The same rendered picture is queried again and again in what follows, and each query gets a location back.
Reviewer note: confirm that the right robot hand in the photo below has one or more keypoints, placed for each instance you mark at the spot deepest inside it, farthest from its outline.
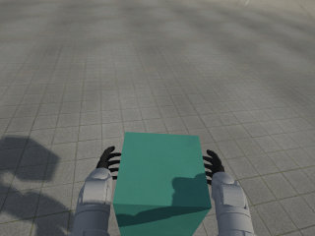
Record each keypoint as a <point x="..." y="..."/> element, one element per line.
<point x="215" y="167"/>

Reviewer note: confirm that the right robot forearm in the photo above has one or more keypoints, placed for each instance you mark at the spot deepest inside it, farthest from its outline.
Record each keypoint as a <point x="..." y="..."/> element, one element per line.
<point x="232" y="210"/>

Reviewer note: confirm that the carton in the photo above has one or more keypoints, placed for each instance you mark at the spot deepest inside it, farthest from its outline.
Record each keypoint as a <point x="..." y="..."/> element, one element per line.
<point x="161" y="187"/>

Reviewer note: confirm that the left robot forearm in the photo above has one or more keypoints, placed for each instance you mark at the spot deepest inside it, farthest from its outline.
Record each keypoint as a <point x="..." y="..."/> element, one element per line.
<point x="93" y="205"/>

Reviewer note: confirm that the left robot hand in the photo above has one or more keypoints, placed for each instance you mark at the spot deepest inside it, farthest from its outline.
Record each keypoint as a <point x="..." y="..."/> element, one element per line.
<point x="104" y="163"/>

